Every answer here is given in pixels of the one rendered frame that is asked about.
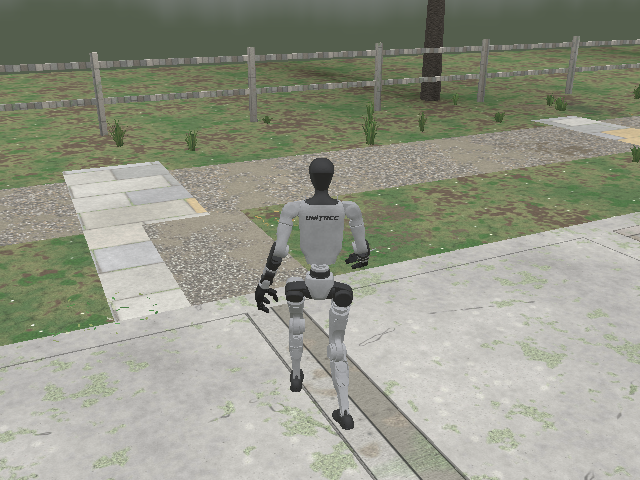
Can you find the right robot forearm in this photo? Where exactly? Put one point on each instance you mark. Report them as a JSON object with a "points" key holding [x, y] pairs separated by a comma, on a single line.
{"points": [[364, 256]]}

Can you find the right robot upper arm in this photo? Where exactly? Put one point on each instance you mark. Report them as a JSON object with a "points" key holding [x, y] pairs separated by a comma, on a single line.
{"points": [[353, 212]]}

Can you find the left robot upper arm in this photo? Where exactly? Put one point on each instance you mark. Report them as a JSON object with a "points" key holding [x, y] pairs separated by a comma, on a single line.
{"points": [[289, 211]]}

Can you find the robot left hand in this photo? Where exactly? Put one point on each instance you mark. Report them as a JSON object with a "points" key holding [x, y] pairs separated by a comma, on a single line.
{"points": [[259, 297]]}

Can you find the robot left shin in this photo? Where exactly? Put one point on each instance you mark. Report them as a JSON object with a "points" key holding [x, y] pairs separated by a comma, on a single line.
{"points": [[295, 349]]}

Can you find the left robot foot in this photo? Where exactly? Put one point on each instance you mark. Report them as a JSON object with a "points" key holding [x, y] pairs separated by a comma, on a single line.
{"points": [[296, 384]]}

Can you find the robot right hand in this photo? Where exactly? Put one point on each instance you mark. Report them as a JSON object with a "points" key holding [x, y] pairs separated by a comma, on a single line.
{"points": [[353, 258]]}

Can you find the left robot forearm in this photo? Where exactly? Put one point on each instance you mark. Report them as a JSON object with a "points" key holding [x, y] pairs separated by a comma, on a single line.
{"points": [[270, 270]]}

